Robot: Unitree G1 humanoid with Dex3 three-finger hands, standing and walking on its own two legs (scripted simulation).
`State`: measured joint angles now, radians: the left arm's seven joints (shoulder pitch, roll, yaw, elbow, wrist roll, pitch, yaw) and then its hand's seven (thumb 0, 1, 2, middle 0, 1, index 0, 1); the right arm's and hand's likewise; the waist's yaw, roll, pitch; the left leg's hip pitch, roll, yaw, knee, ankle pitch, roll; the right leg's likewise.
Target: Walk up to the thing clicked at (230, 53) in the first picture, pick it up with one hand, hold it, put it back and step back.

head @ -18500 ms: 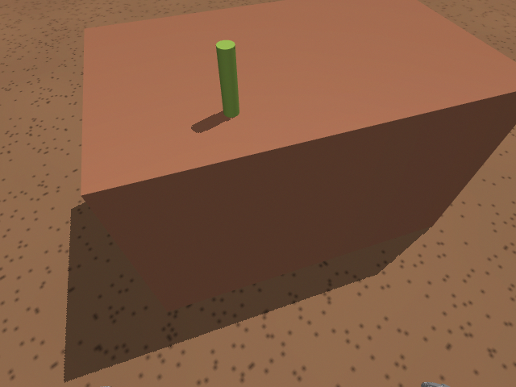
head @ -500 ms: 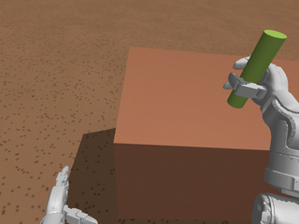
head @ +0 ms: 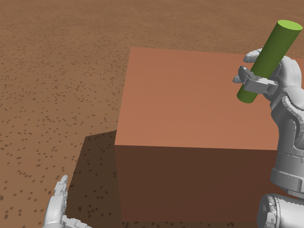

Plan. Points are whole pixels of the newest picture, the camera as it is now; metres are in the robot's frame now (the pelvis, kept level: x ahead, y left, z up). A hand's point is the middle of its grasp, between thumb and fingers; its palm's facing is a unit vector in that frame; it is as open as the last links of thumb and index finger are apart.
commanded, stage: crouch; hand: right
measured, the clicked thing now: (263, 67) +0.34 -0.20 +0.30
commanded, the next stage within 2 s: lower in 1.52 s
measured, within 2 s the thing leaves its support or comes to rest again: neither
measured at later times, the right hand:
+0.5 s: hand (232, 92) +0.40 -0.19 +0.19, palm faces +0.18 +0.98 +0.01, open 5.1 cm
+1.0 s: hand (225, 89) +0.47 -0.20 +0.16, palm faces +0.14 +0.99 -0.01, open 5.1 cm
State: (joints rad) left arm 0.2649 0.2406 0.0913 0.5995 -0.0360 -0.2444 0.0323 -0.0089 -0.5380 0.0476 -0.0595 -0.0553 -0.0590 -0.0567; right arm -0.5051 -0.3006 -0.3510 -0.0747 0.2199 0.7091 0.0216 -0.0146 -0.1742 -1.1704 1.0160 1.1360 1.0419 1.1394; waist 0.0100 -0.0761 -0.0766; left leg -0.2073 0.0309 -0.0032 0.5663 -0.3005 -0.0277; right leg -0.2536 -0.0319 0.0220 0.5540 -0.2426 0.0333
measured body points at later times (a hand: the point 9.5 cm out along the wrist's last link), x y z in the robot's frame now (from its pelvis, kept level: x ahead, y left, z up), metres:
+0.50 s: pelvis -0.01 +0.00 +0.00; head -0.02 +0.01 +0.45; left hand +0.13 +0.26 -0.07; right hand +0.39 -0.24 +0.20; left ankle +0.01 +0.14 -0.73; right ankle +0.04 -0.14 -0.73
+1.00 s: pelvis -0.01 +0.00 -0.01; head +0.03 +0.00 +0.44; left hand +0.13 +0.25 -0.08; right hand +0.45 -0.25 +0.16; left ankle +0.01 +0.14 -0.73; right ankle +0.04 -0.14 -0.73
